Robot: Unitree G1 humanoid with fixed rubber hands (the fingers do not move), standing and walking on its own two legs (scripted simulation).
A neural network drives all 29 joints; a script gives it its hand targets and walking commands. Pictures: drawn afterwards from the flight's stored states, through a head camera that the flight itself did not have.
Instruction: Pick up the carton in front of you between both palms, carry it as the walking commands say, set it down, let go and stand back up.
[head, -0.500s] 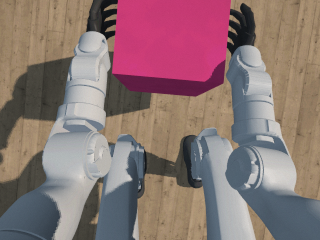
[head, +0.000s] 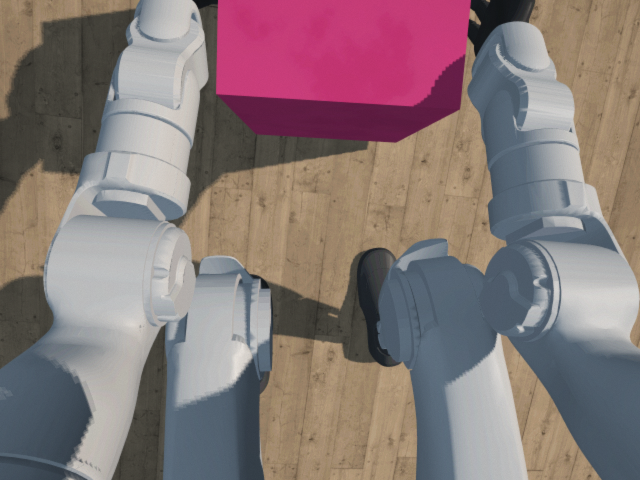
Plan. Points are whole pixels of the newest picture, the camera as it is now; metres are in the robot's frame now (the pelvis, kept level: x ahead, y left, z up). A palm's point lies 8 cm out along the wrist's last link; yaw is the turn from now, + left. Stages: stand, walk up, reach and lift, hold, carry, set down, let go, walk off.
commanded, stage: set down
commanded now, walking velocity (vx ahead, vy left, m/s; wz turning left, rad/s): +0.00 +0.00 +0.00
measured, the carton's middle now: (336, 35) +0.54 -0.03 -0.24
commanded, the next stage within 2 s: none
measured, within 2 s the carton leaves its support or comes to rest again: rests again in 0.48 s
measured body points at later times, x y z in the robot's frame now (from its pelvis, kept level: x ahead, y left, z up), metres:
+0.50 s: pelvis -0.01 -0.01 -0.01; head +0.35 +0.03 +0.25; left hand +0.56 +0.12 -0.18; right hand +0.53 -0.19 -0.17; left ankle +0.08 +0.10 -0.35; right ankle +0.12 -0.13 -0.35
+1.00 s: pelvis -0.02 +0.00 -0.01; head +0.35 +0.03 +0.24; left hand +0.55 +0.13 -0.19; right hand +0.52 -0.19 -0.18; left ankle +0.08 +0.10 -0.35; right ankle +0.12 -0.13 -0.35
